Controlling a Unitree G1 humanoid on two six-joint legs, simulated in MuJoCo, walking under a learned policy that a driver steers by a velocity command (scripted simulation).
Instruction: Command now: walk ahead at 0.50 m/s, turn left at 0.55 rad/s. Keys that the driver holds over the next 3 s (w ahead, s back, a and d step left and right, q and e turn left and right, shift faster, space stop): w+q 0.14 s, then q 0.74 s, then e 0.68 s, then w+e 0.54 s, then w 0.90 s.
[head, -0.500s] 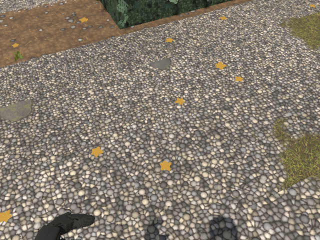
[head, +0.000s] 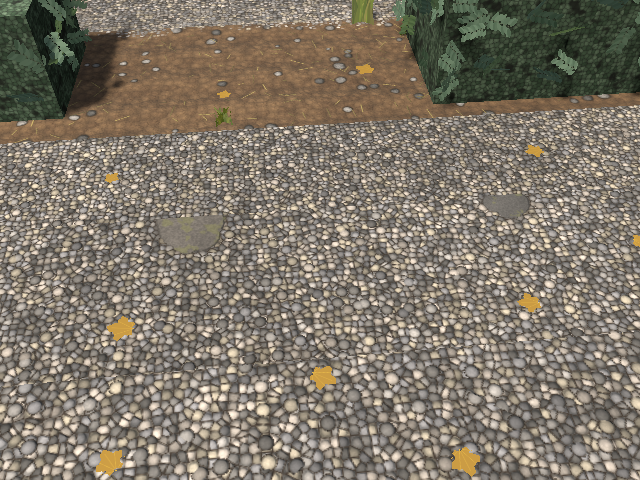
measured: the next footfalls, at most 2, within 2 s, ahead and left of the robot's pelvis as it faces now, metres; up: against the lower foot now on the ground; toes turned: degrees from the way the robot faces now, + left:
right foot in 0.36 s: +0.34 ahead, -0.10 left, -0.18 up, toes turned +8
left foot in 0.76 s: +0.34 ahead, +0.18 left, -0.18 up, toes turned +33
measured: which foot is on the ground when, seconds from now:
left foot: down 0.00-0.36, up 0.38-0.74, down 0.76-1.00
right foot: up 0.00-0.34, down 0.36-0.78, up 0.80-1.00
